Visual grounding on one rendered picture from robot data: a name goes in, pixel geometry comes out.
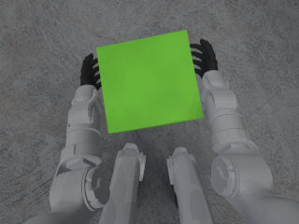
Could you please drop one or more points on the left robot forearm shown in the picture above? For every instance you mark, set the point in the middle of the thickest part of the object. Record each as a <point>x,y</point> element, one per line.
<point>82,143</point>

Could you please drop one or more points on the carton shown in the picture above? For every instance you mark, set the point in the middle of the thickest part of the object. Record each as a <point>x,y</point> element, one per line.
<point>149,82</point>

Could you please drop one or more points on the right robot forearm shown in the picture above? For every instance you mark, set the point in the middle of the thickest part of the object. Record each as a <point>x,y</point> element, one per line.
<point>228,130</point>

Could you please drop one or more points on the robot right upper arm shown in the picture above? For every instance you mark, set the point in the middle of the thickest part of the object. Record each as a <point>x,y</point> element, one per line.
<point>245,181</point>

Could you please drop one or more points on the left robot hand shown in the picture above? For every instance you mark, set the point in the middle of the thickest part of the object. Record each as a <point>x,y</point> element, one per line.
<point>88,72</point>

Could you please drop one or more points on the right robot foot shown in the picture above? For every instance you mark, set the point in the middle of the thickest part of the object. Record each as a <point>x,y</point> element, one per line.
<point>176,198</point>

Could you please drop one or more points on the robot right thigh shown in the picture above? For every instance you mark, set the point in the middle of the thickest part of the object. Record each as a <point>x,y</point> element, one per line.
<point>193,204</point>

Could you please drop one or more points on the right robot hand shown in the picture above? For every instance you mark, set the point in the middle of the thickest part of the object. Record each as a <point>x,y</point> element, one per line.
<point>208,57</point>

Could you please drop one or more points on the robot left upper arm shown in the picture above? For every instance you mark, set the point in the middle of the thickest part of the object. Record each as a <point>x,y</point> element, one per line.
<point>75,197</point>

